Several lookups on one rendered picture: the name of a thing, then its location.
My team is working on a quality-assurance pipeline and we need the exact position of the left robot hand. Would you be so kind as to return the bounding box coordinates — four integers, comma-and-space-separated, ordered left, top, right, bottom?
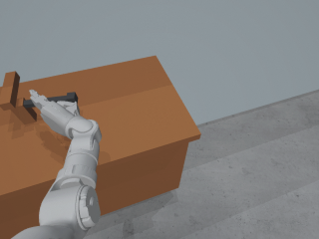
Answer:
29, 90, 80, 136

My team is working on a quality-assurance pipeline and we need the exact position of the counter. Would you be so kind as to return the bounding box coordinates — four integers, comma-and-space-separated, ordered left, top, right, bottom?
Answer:
0, 56, 201, 239

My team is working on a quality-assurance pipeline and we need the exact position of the left robot upper arm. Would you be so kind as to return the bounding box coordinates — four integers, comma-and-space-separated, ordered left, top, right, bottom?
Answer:
11, 184, 101, 239

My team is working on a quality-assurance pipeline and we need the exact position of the left robot forearm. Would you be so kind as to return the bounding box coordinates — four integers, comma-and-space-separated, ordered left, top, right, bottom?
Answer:
39, 116, 102, 225

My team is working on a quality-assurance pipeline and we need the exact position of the tap lever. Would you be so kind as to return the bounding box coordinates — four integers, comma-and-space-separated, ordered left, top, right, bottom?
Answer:
23, 92, 78, 109

